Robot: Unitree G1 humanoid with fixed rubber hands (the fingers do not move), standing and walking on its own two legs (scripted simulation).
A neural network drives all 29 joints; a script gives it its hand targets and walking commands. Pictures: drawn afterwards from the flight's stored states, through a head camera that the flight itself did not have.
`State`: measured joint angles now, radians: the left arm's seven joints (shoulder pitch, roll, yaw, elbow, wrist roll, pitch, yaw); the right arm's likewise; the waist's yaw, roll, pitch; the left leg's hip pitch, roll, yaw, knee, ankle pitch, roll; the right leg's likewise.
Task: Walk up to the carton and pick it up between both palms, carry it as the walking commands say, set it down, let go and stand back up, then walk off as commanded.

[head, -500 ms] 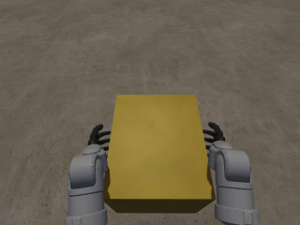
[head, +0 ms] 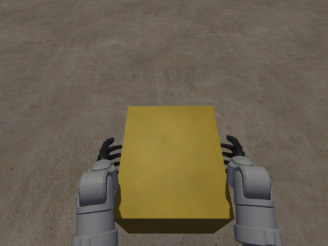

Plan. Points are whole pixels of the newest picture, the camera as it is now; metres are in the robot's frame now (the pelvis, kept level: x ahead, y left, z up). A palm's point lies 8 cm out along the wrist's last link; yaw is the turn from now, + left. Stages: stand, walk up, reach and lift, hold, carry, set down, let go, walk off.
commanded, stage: carry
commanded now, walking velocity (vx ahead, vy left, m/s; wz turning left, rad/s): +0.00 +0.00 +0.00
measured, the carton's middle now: (170, 169) +0.32 +0.00 +0.00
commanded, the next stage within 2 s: none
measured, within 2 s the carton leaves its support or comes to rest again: neither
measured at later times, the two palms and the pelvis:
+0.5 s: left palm (105, 168) +0.28 +0.15 +0.07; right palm (236, 165) +0.28 -0.16 +0.07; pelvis +0.00 +0.00 +0.00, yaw +0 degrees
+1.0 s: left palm (106, 172) +0.28 +0.16 +0.05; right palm (236, 169) +0.28 -0.16 +0.05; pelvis +0.00 +0.00 +0.00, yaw +0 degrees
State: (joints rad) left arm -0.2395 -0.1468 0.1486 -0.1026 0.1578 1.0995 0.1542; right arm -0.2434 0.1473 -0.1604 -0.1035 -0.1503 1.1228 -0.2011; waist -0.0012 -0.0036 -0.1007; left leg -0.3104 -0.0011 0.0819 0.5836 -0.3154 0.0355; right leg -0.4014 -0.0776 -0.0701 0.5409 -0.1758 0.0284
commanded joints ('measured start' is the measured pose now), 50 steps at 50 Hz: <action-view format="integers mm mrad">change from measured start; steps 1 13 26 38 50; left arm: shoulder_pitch -491 -473 -460 -432 -393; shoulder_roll -963 -945 -926 -885 -816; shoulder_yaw -662 -656 -641 -609 -541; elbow -51 -45 -34 -13 49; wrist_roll -420 -412 -390 -348 -261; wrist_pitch -14 -32 -61 -107 -240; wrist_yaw -345 -342 -338 -333 -328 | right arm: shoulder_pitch -530 -508 -492 -460 -402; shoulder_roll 929 908 890 857 782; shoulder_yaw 658 653 641 617 551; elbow -75 -70 -58 -35 28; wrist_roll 424 412 395 358 261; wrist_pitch -30 -52 -82 -130 -270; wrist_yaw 401 396 393 390 381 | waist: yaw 1 4 2 -2 -1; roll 5 5 4 7 9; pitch -266 -257 -254 -249 -234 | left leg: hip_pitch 21 25 26 26 20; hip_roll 116 113 112 113 117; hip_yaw -94 -86 -81 -78 -82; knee -119 -120 -121 -117 -121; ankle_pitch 183 183 180 184 153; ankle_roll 4 8 10 11 10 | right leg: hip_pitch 182 180 185 192 197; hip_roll -63 -59 -55 -53 -51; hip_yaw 58 52 49 48 51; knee -34 -34 -34 -33 -33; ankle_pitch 132 127 128 131 121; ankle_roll -42 -42 -43 -44 -42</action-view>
